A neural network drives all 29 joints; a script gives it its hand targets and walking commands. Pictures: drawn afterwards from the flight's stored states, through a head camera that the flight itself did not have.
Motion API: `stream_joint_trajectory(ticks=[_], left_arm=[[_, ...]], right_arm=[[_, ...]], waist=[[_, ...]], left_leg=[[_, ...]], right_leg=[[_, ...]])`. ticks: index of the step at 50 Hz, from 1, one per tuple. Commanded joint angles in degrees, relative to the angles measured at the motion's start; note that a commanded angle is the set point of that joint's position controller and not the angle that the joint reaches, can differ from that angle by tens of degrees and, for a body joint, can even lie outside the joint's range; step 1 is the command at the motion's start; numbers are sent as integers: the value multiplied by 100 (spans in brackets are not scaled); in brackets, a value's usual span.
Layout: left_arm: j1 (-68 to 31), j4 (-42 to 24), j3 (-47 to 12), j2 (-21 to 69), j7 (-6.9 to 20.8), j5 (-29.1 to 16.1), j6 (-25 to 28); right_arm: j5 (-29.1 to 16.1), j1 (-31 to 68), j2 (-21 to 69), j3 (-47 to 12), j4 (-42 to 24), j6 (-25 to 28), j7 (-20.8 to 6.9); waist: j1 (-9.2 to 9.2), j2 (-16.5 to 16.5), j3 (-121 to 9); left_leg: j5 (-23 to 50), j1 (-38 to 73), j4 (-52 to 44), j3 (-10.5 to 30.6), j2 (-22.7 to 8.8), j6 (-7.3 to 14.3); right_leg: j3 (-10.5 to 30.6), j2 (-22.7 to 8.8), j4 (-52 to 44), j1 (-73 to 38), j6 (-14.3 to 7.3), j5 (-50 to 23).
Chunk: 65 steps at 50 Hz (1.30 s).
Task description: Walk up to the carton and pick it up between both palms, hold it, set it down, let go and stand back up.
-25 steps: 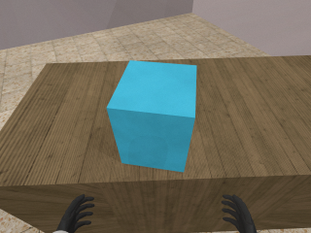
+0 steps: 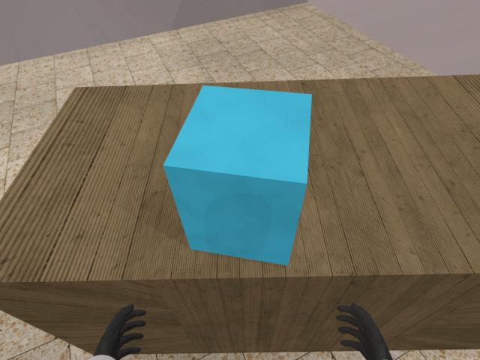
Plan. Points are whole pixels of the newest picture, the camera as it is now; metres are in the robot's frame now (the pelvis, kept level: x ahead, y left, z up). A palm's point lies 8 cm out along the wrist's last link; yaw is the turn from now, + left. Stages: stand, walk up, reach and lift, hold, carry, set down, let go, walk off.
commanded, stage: set down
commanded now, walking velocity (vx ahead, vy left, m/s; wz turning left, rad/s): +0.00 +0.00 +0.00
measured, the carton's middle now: (246, 177) +0.42 +0.01 +0.05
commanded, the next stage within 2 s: let go in 0.02 s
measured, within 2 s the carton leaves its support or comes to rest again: neither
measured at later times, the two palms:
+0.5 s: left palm (139, 340) +0.17 +0.20 -0.10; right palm (398, 349) +0.17 -0.24 -0.09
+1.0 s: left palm out of the picture +0.06 +0.30 -0.11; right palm out of the picture +0.08 -0.29 -0.11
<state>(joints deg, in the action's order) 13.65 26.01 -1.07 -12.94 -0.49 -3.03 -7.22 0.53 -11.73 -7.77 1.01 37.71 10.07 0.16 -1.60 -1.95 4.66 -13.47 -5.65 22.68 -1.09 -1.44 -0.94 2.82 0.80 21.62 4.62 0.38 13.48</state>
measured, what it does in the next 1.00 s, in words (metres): stands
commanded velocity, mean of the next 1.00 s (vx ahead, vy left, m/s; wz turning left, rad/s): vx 0.00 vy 0.00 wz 0.00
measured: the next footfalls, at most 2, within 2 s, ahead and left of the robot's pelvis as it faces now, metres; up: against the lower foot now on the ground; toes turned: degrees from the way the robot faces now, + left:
none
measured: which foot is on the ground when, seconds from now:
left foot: down 0.00-1.00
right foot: down 0.00-1.00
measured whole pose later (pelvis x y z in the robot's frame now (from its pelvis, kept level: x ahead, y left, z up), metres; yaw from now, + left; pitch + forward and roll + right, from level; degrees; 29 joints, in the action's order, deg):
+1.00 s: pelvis +0.00 +0.00 +0.00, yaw +2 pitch -4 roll +0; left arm 12.4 53.0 2.4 -19.0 -0.3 1.5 0.9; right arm 1.9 -11.9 -19.2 1.0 55.6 0.9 -0.3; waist -0.4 -0.4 0.3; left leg -14.0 -7.2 24.9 1.0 -0.4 -0.3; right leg 0.7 -0.2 24.2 5.4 0.4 15.0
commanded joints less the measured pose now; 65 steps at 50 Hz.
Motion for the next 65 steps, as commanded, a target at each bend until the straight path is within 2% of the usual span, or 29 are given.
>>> stream_joint_trajectory(ticks=[1, 7, 14, 15, 18, 23, 25, 26, 27, 30, 31, 34, 35, 36, 38, 39, 44, 45, 48, 49, 51, 52, 53, 56, 57, 58, 61, 63, 65], left_arm=[[-312, -575, 363, -615, 100, 111, 306], [-657, -192, 371, -435, 125, 228, 316], [-960, -329, 422, -379, -117, 500, 316], [-978, -229, 379, -321, -113, 446, 351], [-1047, -265, 451, -402, -176, 541, 373], [-790, -142, 637, -474, -137, 672, 463], [-901, -291, 535, -428, -113, 556, 505], [-371, 605, 867, -1678, -87, 562, 677], [-519, 671, 840, -1457, -98, 547, 687], [-348, 882, 760, -1263, -92, 366, 720], [-288, 982, 799, -1330, -25, 389, 857], [-631, 1332, 697, -1248, -39, 475, 885], [-743, 1341, 706, -1350, 6, 486, 897], [-633, 1448, 697, -1188, -7, 440, 872], [-528, 1593, 656, -1300, -53, 452, 909], [-522, 1743, 636, -1518, -23, 438, 920], [-796, 1986, 655, -1739, -34, 491, 985], [-631, 2089, 593, -1761, -44, 467, 971], [-455, 2308, 546, -1873, 17, 419, 1055], [-491, 2362, 508, -1769, 13, 377, 1033], [-453, 2479, 508, -1788, 39, 434, 1027], [-623, 2525, 553, -1978, -10, 458, 987], [-465, 2581, 468, -1794, 30, 369, 1004], [-326, 2744, 411, -1861, 10, 445, 971], [-382, 2766, 429, -1850, 26, 380, 970], [-437, 2806, 348, -1709, 29, 417, 988], [-432, 2809, 458, -2005, 35, 430, 992], [-436, 2854, 384, -1906, 52, 418, 956], [-277, 2930, 353, -1805, 64, 398, 974]], right_arm=[[22, 318, -815, 146, -326, 476, 44], [203, 729, -968, 406, -317, 610, 19], [-17, 819, -940, 214, 112, 582, -127], [14, 814, -927, 168, 88, 570, -143], [-82, 798, -945, 162, 264, 620, -167], [-176, 626, -1079, 72, 557, 797, -111], [-179, 767, -1095, 154, 608, 892, -65], [92, 224, -2079, 413, 725, 82, 62], [121, 194, -1950, 409, 637, -185, 123], [134, 80, -2114, 407, 768, -413, 134], [104, 114, -1842, 337, 812, -524, 134], [150, 246, -1894, 360, 776, -516, 89], [89, 307, -1902, 294, 841, -579, 86], [124, 306, -1933, 259, 921, -620, 24], [150, 280, -1969, 334, 975, -593, 9], [86, 327, -2033, 294, 1040, -661, 18], [161, 331, -2067, 188, 1231, -794, -5], [160, 393, -2209, 237, 1321, -783, -8], [117, 244, -2333, 201, 1452, -777, -1], [155, 239, -2394, 184, 1526, -770, -32], [188, 383, -2506, 200, 1638, -787, -9], [116, 306, -2345, 168, 1594, -780, 3], [119, 405, -2593, 154, 1639, -785, 0], [82, 304, -2479, 99, 1728, -776, -45], [125, 325, -2489, 69, 1808, -823, -15], [120, 446, -2497, 103, 1743, -774, -37], [152, 235, -2516, 71, 1860, -810, -51], [124, 381, -2666, 175, 1969, -810, -61], [72, 165, -2724, 150, 2078, -813, -42]], waist=[[121, 369, -541], [15, 726, -338], [-35, -113, -467], [-82, 73, -492], [-14, -116, -823], [-49, 55, -1356], [101, 39, -1458], [-12, 250, -1997], [115, 238, -1703], [44, -202, -1452], [56, 360, -1534], [120, 209, -1105], [177, 566, -879], [-8, 557, -1150], [122, 438, -897], [132, 686, -915], [197, 180, -348], [101, 177, 127], [191, -147, 121], [163, 234, -167], [32, 43, -145], [183, 242, 32], [64, -133, -276], [136, -111, 225], [38, 273, 128], [77, -186, 216], [93, 321, -51], [136, -139, -81], [151, 49, -34]], left_leg=[[2226, 963, -76, -315, 100, -212], [1859, 852, -80, -378, 106, -147], [1894, 880, -52, -372, 97, -212], [1918, 892, -12, -403, 104, -162], [2016, 880, 42, -357, 151, -201], [2199, 680, 91, -351, 186, -190], [2228, 759, 143, -348, 205, -216], [3101, 142, 384, 214, -482, 110], [3230, 242, 401, 172, -497, 200], [3403, 101, 422, 192, -468, 359], [2991, 167, 358, 282, -463, 360], [2857, 46, 375, 398, -433, 396], [2678, -23, 179, 371, -455, 358], [2732, 72, 320, 428, -424, 437], [2694, 80, 206, 458, -426, 371], [2308, 173, 146, 540, -466, 410], [767, -214, -340, 607, -459, 394], [805, -490, -371, 712, -472, 440], [421, -563, -425, 714, -465, 429], [182, -542, -499, 748, -414, 400], [463, -375, -480, 789, -454, 419], [466, -576, -565, 876, -479, 451], [402, -522, -592, 930, -514, 436], [-494, -1023, -761, 1008, -442, 403], [-573, -983, -838, 1044, -541, 374], [-720, -975, -689, 882, -352, 375], [-556, -913, -707, 1005, -432, 344], [-795, -759, -726, 989, -422, 378], [-851, -833, -786, 1138, -466, 403]], right_leg=[[-388, 115, -555, 490, -8, -1534], [-460, 114, -552, 531, 18, -1406], [-410, 46, -478, 599, -74, -1453], [-411, 39, -476, 565, -19, -1485], [-379, -20, -424, 385, 33, -1881], [-263, -126, -221, -62, 166, -3116], [-285, -113, -211, -20, 182, -3216], [48, -582, 646, -350, -173, -3092], [58, -566, 365, -306, -119, -2957], [112, -724, 352, -317, -215, -3299], [95, -712, 369, -255, -172, -3060], [112, -648, 223, 121, -159, -2761], [13, -700, 152, 138, -119, -2685], [-48, -657, 173, -18, -89, -2821], [16, -672, 44, 217, -133, -2697], [42, -645, -25, 358, -128, -2376], [259, -728, -216, 518, -216, -709], [293, -644, -396, 612, -206, -622], [491, -721, -591, 695, -312, -222], [301, -707, -600, 415, -238, -154], [360, -713, -500, 504, -266, -289], [410, -643, -430, 486, -244, -383], [274, -649, -479, 320, -207, -335], [323, -582, -509, 477, -234, 270], [275, -614, -566, 570, -217, 527], [412, -592, -672, 674, -161, 579], [450, -655, -569, 586, -281, 736], [419, -619, -637, 717, -199, 664], [292, -580, -533, 762, -223, 737]])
